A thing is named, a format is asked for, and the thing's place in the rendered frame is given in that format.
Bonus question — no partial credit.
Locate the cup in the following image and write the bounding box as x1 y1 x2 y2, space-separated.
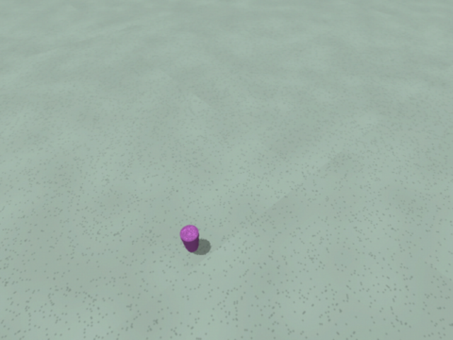
180 225 199 252

